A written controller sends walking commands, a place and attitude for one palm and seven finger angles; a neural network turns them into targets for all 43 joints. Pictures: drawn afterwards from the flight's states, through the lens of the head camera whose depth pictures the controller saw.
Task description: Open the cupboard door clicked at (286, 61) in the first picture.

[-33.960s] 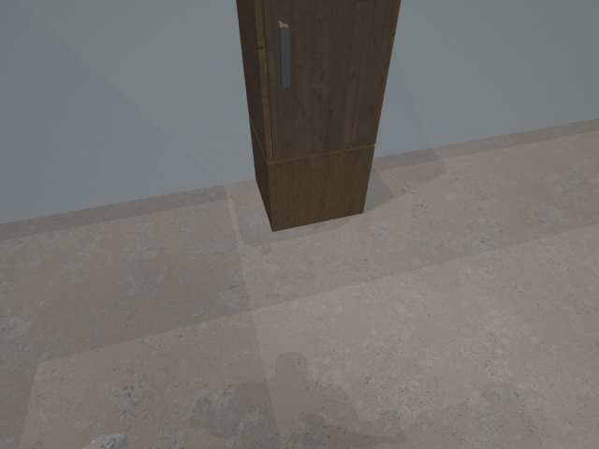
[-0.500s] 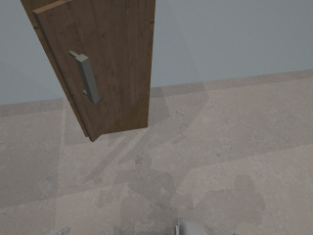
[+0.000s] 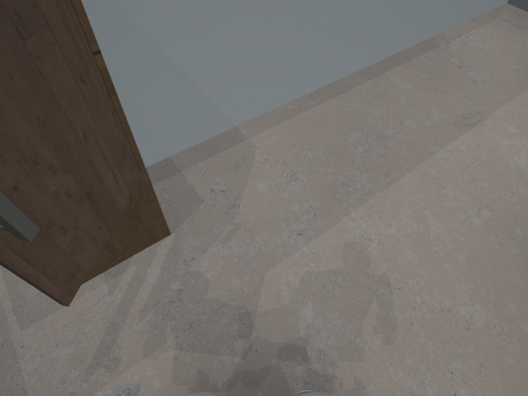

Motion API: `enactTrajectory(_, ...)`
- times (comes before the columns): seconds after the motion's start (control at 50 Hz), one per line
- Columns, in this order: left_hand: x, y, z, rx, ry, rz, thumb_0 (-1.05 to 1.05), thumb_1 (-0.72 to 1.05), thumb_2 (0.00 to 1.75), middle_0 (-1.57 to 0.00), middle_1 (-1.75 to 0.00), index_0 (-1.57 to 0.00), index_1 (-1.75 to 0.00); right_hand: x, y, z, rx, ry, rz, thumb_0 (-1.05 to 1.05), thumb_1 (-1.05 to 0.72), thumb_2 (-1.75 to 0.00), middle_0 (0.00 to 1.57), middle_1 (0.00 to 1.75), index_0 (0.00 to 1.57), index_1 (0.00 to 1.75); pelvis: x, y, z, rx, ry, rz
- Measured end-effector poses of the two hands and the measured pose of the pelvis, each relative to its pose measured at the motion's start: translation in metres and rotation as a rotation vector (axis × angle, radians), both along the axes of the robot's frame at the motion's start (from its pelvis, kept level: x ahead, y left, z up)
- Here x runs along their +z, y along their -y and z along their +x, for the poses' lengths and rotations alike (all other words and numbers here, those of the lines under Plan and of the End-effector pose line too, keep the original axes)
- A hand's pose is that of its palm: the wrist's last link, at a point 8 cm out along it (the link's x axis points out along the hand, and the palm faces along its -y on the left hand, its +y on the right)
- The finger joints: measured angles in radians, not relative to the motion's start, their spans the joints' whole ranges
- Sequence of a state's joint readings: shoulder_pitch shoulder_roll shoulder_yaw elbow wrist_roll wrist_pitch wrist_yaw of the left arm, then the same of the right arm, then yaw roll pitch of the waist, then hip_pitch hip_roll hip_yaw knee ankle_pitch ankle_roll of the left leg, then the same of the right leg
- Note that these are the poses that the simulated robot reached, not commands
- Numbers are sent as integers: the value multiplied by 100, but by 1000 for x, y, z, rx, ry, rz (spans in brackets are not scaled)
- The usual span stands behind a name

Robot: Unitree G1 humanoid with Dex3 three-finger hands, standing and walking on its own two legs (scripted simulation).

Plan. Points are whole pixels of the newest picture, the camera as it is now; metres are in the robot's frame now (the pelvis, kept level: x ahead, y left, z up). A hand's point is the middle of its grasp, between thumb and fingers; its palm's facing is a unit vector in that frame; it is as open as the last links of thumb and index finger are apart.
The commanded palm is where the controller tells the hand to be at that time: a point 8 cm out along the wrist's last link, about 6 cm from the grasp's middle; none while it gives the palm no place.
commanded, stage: walk to a spot facing it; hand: left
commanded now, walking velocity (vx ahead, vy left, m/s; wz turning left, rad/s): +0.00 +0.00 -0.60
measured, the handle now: out of the picture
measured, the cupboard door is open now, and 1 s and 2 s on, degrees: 41 41 41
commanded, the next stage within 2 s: turn to face it in 1.94 s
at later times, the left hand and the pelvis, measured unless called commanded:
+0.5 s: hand (171, 380) +0.16 +0.16 -0.15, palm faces -0.27 -0.93 -0.26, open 7.4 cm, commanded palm none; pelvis +0.02 -0.02 +0.01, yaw -17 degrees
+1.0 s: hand (259, 298) +0.30 +0.02 -0.15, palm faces -0.56 -0.79 -0.25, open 7.4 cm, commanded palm none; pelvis +0.08 -0.08 -0.01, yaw -35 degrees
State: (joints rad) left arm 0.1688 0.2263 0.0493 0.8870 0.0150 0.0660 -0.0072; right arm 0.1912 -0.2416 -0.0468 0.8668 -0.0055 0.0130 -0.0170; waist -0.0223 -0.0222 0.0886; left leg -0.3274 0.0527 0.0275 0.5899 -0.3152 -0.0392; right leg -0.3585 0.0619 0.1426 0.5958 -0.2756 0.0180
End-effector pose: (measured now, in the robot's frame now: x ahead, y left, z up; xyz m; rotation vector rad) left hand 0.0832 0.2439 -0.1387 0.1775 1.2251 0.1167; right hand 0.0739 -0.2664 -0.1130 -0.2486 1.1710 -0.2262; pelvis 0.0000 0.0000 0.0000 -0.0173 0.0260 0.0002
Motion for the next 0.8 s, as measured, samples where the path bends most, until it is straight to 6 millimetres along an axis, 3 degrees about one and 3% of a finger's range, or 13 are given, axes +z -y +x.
enactTrajectory(0.06, -2, -6, 14, -27, 0, -12, 0, 90, 90, -20, -30, -21, -30, 2, -11, -15, -16, -24, -6, 0, -90, -90, 20, 30, 20, 30, 1, -5, 1, -36, 10, -4)
enactTrajectory(0.16, 12, -6, 41, -66, 33, -15, 0, 90, 90, -20, -30, -20, -30, 9, -18, -43, -54, -96, 13, 0, -90, -90, 20, 30, 20, 30, 13, -2, 7, -83, 7, -29)
enactTrajectory(0.26, 20, 10, 69, -151, 54, 12, 0, 90, 90, -20, -30, -20, -30, -1, -8, -66, -143, -109, 47, 0, -90, -90, 20, 30, 21, 30, 11, 8, 11, -151, 10, -27)
enactTrajectory(0.32, 17, 22, 84, -207, 84, 49, 0, 90, 90, -20, -30, -20, -30, -19, 7, -77, -206, -103, 68, 0, -90, -90, 20, 30, 21, 31, -2, 20, 14, -193, 11, 6)
enactTrajectory(0.38, 20, 32, 87, -230, 76, 70, 0, 90, 90, -20, -30, -20, -30, -24, 19, -81, -260, -113, 66, 0, -90, -90, 20, 30, 20, 30, -2, 22, 13, -221, 25, -1)
enactTrajectory(0.46, 21, 38, 83, -258, 31, 71, 0, 90, 90, -20, -30, -20, -30, -12, 25, -71, -297, -78, 56, 0, -90, -90, 20, 30, 20, 30, 6, 21, 16, -274, 23, 20)
enactTrajectory(0.6, 1, 36, 94, -324, -39, 28, 0, 90, 90, -20, -30, -21, -30, 0, 17, -51, -342, 41, 5, 0, -90, -90, 20, 30, 20, 30, 0, 6, 30, -367, 0, 4)
enactTrajectory(0.7, 5, 46, 123, -387, -32, 2, 0, 90, 90, -20, -30, -20, -30, 8, 1, -73, -375, 5, 11, 0, -90, -90, 20, 30, 20, 30, 8, 10, 40, -428, 7, -7)
enactTrajectory(0.8, 20, 81, 166, -472, 24, -25, 1, 90, 90, -19, -30, -20, -30, 10, -6, -111, -458, -81, 50, 0, -90, -90, 20, 30, 20, 30, 17, 25, 52, -488, 2, -17)
